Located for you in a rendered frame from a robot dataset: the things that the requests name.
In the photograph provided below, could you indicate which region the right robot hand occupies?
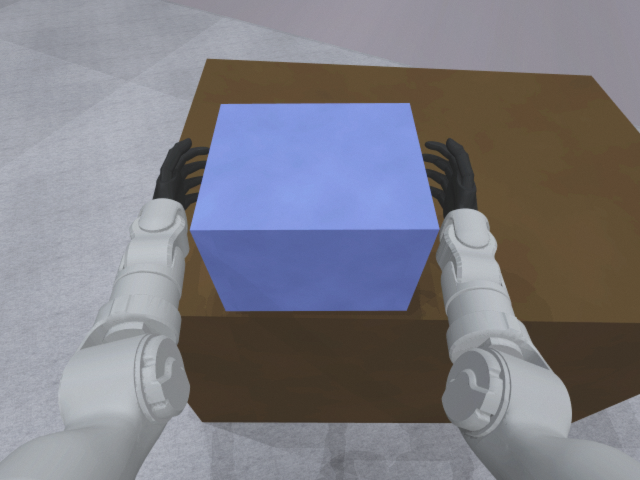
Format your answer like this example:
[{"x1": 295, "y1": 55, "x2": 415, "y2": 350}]
[{"x1": 422, "y1": 138, "x2": 478, "y2": 219}]

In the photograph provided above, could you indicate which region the robot left upper arm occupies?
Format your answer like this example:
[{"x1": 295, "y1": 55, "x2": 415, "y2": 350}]
[{"x1": 0, "y1": 333, "x2": 190, "y2": 480}]

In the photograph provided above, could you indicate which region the pedestal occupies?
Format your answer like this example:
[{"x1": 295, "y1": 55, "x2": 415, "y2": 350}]
[{"x1": 177, "y1": 59, "x2": 640, "y2": 423}]

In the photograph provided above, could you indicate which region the carton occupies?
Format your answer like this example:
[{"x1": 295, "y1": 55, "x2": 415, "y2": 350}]
[{"x1": 190, "y1": 103, "x2": 440, "y2": 311}]

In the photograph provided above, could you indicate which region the robot right upper arm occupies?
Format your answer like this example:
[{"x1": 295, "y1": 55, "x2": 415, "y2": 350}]
[{"x1": 442, "y1": 347, "x2": 640, "y2": 480}]

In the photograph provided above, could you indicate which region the robot left forearm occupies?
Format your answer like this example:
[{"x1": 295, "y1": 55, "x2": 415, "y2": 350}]
[{"x1": 58, "y1": 198, "x2": 189, "y2": 425}]

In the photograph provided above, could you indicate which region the left robot hand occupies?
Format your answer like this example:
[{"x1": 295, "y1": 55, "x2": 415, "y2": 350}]
[{"x1": 152, "y1": 138, "x2": 210, "y2": 210}]

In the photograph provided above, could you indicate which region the robot right forearm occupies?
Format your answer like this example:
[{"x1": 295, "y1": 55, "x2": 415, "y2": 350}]
[{"x1": 436, "y1": 208, "x2": 572, "y2": 427}]

